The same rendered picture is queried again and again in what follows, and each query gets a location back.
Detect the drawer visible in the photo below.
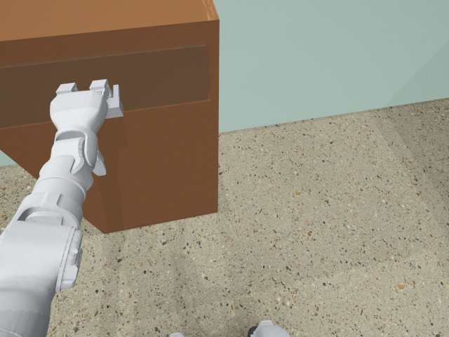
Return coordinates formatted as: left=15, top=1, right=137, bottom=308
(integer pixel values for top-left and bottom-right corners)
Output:
left=0, top=43, right=208, bottom=128

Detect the robot left forearm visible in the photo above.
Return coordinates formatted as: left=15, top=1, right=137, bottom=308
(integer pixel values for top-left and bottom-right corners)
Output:
left=0, top=126, right=98, bottom=250

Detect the robot left upper arm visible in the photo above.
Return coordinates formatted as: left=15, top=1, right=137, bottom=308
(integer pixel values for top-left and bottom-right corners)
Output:
left=0, top=220, right=83, bottom=337

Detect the handle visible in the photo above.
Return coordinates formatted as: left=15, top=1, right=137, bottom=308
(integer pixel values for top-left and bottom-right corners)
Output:
left=106, top=84, right=123, bottom=119

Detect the cabinet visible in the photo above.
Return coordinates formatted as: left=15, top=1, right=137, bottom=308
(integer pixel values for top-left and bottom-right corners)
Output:
left=0, top=0, right=220, bottom=234

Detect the robot left hand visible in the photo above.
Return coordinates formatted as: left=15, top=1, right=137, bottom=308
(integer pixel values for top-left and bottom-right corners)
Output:
left=50, top=79, right=114, bottom=176

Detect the robot right shin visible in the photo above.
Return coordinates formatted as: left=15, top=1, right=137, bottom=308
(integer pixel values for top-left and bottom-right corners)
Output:
left=256, top=320, right=273, bottom=330

